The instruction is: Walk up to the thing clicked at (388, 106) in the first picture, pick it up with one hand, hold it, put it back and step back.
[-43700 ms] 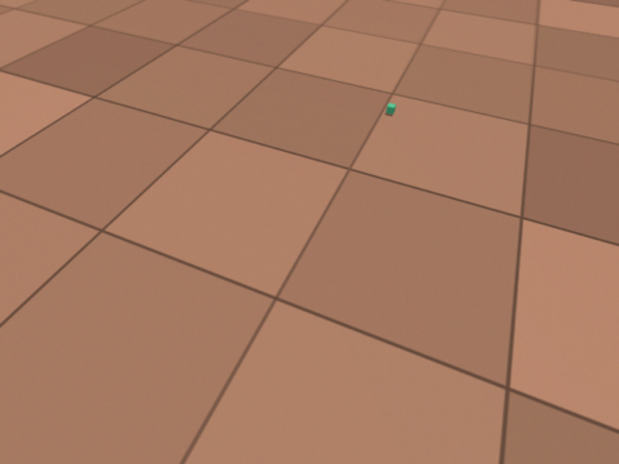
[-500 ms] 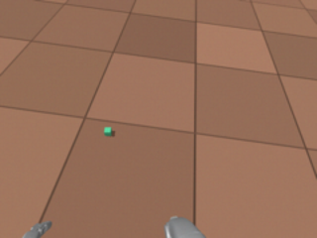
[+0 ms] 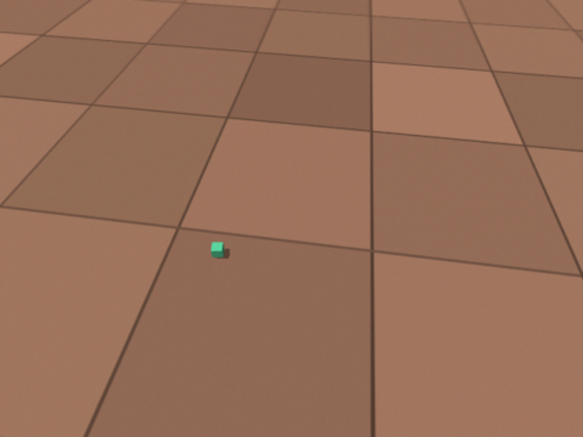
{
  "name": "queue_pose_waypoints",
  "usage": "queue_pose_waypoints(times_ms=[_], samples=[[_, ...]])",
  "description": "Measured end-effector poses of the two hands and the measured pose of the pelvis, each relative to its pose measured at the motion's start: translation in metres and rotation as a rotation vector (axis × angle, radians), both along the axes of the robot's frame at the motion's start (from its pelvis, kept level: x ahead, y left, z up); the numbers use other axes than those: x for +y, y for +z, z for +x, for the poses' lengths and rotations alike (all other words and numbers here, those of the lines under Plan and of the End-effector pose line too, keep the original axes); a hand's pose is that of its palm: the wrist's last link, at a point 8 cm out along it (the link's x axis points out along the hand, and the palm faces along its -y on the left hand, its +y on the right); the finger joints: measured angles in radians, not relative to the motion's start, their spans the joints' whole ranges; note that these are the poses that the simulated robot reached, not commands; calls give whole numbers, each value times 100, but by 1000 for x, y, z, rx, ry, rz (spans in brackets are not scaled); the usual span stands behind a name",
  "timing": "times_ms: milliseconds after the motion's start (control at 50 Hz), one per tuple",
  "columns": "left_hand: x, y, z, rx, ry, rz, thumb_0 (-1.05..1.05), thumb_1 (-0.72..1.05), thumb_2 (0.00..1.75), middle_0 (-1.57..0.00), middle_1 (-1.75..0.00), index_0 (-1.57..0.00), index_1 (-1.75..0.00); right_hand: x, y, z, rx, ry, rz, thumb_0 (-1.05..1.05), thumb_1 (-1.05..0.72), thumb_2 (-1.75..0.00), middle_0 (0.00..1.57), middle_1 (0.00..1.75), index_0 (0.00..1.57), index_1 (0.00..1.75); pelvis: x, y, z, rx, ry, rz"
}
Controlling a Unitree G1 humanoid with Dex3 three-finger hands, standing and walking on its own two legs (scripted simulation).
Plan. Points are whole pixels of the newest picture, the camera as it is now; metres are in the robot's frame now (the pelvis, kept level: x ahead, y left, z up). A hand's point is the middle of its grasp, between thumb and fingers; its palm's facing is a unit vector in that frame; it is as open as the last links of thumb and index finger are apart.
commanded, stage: step back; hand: left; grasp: from above
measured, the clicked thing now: (217, 249) +0.92 +0.30 -0.74
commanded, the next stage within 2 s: stand in 0.58 s
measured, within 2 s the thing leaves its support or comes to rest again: neither
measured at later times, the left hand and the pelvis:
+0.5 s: hand (134, 429) +0.18 +0.24 -0.14, palm faces +0.00 -0.94 -0.35, open 7.4 cm; pelvis +0.05 -0.01 +0.00, yaw +0 degrees
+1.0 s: hand out of the picture +0.15 +0.25 -0.13, palm faces -0.01 -0.94 -0.34, open 7.4 cm; pelvis +0.07 -0.01 +0.02, yaw +0 degrees
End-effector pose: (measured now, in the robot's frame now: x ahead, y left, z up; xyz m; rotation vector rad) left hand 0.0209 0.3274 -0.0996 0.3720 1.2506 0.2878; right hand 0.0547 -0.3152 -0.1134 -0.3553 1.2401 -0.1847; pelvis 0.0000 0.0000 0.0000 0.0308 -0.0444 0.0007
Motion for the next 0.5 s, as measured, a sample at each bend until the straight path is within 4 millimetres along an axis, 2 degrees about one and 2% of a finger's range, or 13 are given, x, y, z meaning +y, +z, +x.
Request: queue_pose_waypoints(times_ms=[100, 220, 320, 400, 500], samples=[[5, 2, 28, 6, -44, -12, 1, 90, 90, -21, -30, -21, -30, 13, 10, -9, -21, -46, 9, 1, -90, -90, 20, 30, 21, 30, 5, 8, 9, 1, -12, -25], [-7, 5, 80, -83, -90, -22, 1, 90, 90, -21, -30, -21, -30, 3, 11, -10, -4, -73, -4, 1, -90, -90, 20, 30, 21, 30, -4, 7, 22, -7, -16, -22], [-29, 1, 110, -147, -93, -20, 1, 90, 90, -21, -30, -21, -30, -10, -8, 10, -4, -88, -2, 1, -90, -90, 20, 30, 21, 30, -15, -3, 32, -20, -10, -42], [-44, 2, 126, -165, -99, -48, 1, 90, 90, -21, -30, -21, -30, -7, -10, 30, -14, -67, 14, 1, -91, -90, 20, 30, 21, 30, -15, -2, 40, -5, -2, -24], [-46, -1, 146, -184, -89, -81, 1, 90, 90, -21, -30, -21, -30, 3, -9, 42, -2, -42, 11, 1, -91, -90, 20, 30, 21, 30, -9, 0, 48, 7, 7, -12]])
